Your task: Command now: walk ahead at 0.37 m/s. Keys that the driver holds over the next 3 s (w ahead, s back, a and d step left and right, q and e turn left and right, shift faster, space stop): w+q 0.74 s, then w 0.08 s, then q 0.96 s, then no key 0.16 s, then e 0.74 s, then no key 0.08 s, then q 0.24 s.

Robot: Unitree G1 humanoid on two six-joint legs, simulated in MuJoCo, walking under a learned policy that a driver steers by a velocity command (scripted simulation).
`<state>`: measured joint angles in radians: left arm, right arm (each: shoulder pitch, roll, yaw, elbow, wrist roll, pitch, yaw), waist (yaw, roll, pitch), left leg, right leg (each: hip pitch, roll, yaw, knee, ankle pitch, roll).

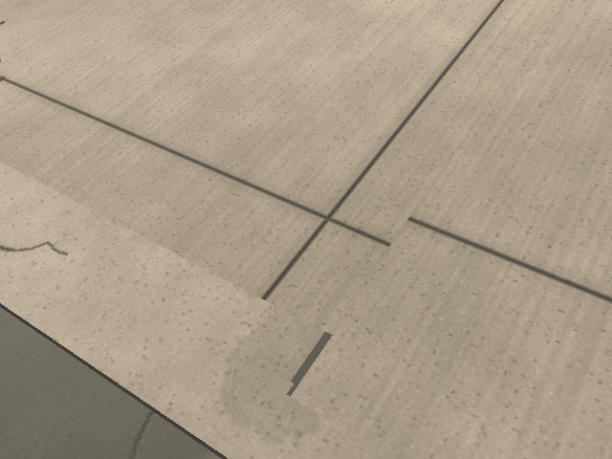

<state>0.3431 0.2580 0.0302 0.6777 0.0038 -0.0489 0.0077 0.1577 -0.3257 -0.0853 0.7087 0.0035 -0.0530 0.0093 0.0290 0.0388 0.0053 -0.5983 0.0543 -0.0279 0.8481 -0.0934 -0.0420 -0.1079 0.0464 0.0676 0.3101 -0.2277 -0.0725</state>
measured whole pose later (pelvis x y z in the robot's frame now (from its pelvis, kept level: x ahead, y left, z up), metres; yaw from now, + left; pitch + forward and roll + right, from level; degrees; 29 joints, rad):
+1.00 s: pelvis +0.52 +0.12 +0.03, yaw +30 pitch +0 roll -2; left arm 0.29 0.27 0.06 0.70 0.01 -0.08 0.00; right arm 0.19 -0.30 -0.05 0.66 0.01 0.02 0.00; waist 0.04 0.03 0.04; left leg -0.61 0.05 -0.02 0.98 -0.31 0.00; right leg -0.25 -0.02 -0.11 0.44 -0.19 -0.01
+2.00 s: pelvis +0.62 +0.18 +0.03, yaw +61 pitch +0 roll +0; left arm 0.18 0.22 0.03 0.66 -0.01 0.03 0.04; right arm 0.14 -0.26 -0.04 0.62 0.01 0.07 -0.03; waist 0.03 0.02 0.07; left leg -0.37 0.00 -0.05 0.76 -0.39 -0.11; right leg -0.24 -0.01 -0.06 0.46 -0.22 -0.04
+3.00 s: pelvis +0.65 +0.15 +0.03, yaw +40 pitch +0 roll +0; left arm 0.15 0.20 0.00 0.62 0.00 0.03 0.03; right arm 0.19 -0.26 -0.03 0.78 0.01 0.01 -0.02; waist -0.02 0.03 0.01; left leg -0.25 0.05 -0.04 0.52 -0.22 -0.06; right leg -0.22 0.12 0.06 0.47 -0.25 -0.08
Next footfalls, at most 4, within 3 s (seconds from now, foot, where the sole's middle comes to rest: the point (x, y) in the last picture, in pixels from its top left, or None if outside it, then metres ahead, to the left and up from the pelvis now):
0.30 left None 0.29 0.16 -0.79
0.74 right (340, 385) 0.64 0.03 -0.74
1.16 left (209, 396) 0.62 0.33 -0.75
1.64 right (281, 346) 0.75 0.17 -0.74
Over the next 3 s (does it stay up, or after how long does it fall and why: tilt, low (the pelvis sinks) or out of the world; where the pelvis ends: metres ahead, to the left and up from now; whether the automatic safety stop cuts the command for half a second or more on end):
stays up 0.65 0.15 0.03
